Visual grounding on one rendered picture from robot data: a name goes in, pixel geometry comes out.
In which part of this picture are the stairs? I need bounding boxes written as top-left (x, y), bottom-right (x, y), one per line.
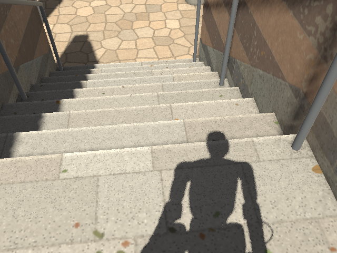
top-left (0, 58), bottom-right (284, 159)

